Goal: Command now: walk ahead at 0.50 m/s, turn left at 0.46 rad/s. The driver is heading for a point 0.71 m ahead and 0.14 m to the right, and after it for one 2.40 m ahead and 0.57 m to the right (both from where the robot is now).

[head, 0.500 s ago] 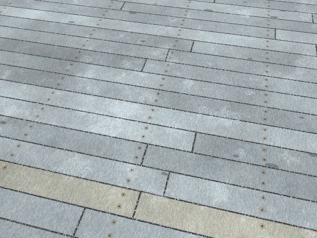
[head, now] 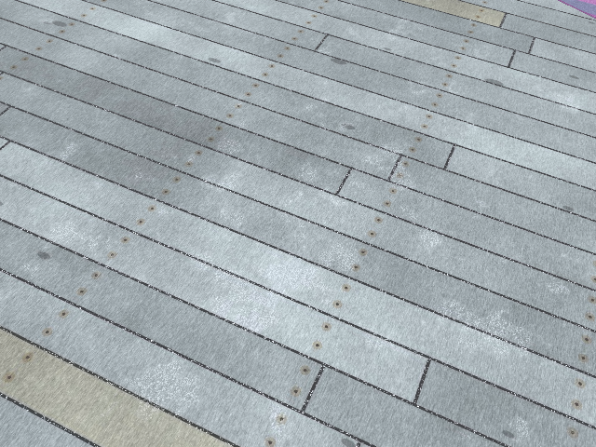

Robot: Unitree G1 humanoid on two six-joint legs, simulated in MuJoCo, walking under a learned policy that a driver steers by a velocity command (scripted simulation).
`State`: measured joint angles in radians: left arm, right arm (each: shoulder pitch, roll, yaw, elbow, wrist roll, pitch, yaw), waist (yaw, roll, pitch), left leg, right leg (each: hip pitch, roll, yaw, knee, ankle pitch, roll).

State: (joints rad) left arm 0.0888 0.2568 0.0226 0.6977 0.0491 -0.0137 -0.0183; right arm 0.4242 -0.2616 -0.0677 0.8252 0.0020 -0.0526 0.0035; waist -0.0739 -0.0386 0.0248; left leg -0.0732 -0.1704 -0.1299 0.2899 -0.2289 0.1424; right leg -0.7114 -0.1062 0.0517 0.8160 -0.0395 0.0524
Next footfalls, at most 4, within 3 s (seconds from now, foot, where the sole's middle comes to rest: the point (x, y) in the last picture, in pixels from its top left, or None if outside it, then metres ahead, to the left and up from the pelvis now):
0.20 right None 0.29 -0.12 -0.78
0.70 left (250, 411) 0.55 0.06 -0.78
1.18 right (358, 347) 0.70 -0.20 -0.78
1.70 left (278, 357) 0.68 -0.01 -0.78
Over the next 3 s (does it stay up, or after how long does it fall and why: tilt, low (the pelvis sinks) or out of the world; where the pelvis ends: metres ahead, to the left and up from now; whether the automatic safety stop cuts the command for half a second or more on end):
stays up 0.62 -0.09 0.00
